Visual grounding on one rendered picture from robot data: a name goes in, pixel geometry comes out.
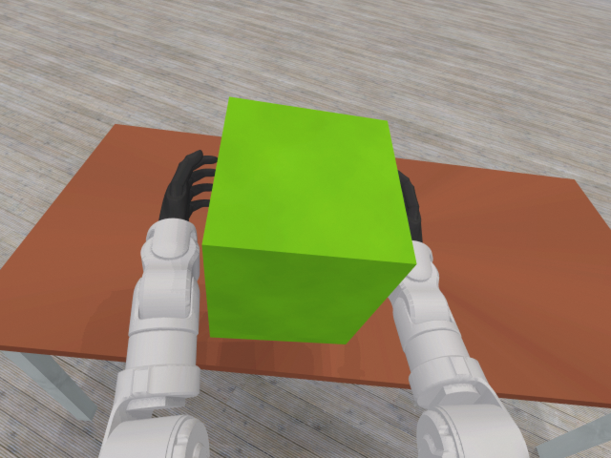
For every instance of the right robot forearm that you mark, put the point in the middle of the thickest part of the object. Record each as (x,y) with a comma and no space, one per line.
(442,372)

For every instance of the left robot hand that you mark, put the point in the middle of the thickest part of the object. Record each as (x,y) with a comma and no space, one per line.
(177,202)

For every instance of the carton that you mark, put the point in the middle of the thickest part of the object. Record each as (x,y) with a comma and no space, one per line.
(307,232)

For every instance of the right robot hand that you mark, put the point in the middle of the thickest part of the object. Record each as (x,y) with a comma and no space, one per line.
(412,207)

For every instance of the robot right upper arm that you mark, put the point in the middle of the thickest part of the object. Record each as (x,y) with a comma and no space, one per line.
(468,431)

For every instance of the table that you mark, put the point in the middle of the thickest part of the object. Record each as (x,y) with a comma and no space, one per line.
(524,262)

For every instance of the robot left upper arm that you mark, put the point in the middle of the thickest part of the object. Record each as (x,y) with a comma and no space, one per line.
(180,436)

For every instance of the left robot forearm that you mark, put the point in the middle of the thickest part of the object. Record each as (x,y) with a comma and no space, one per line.
(161,368)

